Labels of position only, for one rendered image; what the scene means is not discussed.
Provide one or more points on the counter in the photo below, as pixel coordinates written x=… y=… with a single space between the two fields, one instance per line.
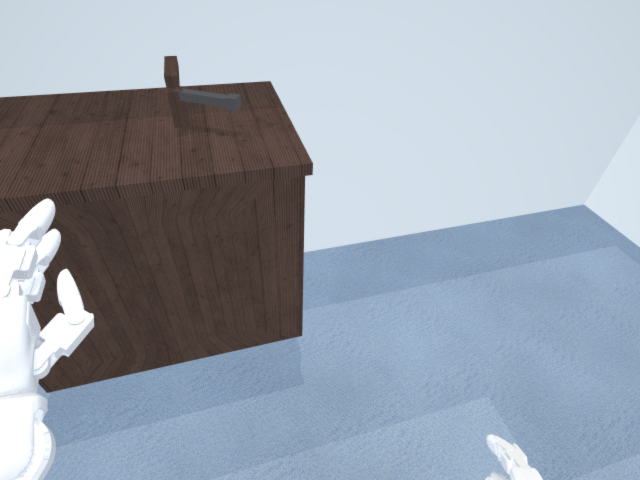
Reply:
x=182 y=224

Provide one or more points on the tap lever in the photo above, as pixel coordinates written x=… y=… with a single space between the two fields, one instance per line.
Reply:
x=231 y=101

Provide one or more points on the left robot hand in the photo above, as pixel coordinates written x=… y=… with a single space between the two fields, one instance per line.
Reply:
x=25 y=254

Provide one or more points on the right robot hand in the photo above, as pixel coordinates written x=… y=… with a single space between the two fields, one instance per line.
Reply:
x=513 y=460

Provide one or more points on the robot left forearm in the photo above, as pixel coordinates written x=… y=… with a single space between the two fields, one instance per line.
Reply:
x=27 y=446

